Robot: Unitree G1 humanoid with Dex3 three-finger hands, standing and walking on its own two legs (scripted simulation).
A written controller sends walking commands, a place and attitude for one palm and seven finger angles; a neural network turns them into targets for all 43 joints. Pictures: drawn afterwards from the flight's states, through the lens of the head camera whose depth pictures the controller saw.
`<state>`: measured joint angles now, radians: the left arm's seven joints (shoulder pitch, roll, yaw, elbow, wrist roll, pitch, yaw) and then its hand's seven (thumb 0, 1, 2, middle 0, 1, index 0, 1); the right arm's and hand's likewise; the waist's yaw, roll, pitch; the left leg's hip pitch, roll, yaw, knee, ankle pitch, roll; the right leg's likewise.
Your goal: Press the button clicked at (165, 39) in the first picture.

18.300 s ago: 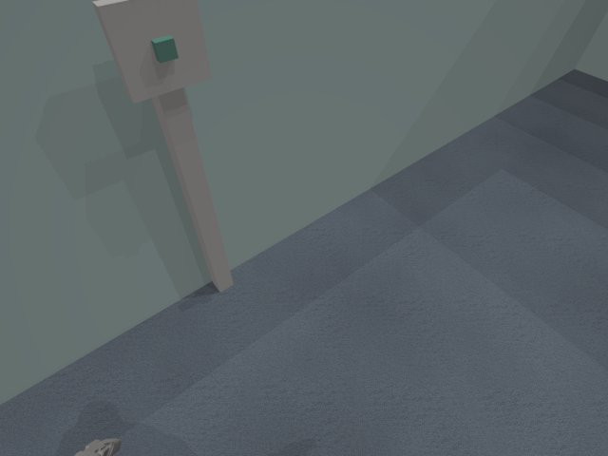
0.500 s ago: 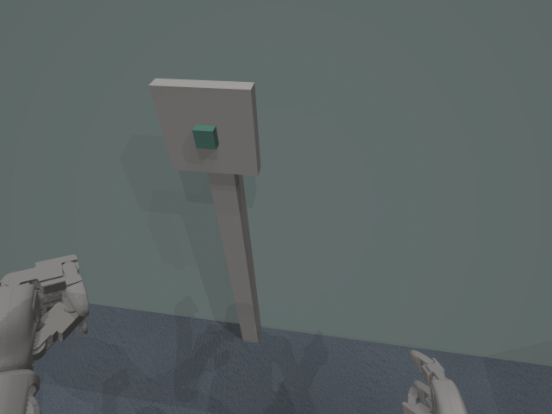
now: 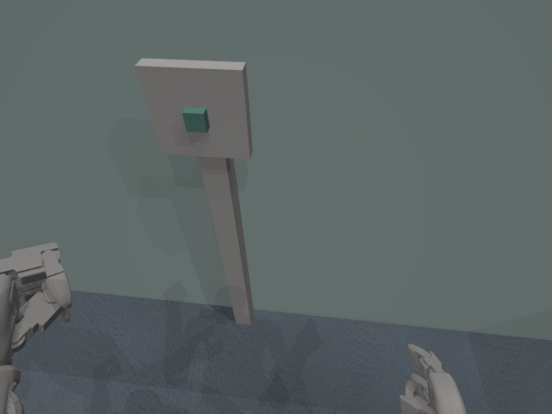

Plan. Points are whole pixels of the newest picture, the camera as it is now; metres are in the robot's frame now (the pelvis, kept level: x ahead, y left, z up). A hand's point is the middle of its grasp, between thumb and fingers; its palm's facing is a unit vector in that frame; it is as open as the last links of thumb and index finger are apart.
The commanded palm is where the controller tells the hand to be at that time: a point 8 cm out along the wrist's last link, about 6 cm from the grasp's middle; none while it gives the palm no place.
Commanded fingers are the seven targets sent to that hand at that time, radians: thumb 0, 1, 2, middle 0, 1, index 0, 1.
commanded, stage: step back with the hand held close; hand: left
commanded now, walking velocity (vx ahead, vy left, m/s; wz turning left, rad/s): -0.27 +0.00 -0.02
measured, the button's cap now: (196, 118) +0.55 +0.19 +0.16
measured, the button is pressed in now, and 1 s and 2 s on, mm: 0 0 0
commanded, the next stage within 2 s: stop stepping back and stand still in 1.08 s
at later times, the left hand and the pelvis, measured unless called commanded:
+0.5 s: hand (22, 366) +0.13 +0.25 +0.16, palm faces +0.38 -0.82 -0.43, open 3.1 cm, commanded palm +0.06 +0.29 +0.17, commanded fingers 0.00 0.90 0.90 -1.30 -1.50 -1.30 -1.50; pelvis -0.07 +0.02 -0.02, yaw -1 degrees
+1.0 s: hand out of the picture +0.05 +0.27 +0.17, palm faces +0.38 -0.81 -0.44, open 3.1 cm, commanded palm -0.01 +0.31 +0.17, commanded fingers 0.00 0.90 0.90 -1.30 -1.50 -1.30 -1.50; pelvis -0.14 +0.03 -0.02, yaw +1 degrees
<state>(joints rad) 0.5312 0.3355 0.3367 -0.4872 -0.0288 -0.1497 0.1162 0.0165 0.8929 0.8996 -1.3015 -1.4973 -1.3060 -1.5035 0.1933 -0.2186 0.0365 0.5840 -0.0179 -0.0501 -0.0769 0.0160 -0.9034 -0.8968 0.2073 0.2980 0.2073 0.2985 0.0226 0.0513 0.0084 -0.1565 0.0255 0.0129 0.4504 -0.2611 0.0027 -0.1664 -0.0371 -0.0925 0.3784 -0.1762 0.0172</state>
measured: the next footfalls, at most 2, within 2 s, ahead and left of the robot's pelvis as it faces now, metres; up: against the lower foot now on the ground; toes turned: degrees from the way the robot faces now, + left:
right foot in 0.64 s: -0.06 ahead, -0.12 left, +0.00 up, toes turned +3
right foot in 1.20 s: -0.21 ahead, -0.03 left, +0.00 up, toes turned -5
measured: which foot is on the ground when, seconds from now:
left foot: down 0.00-1.00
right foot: down 0.00-0.50, up 0.52-0.62, down 0.64-0.98, up 1.00-1.00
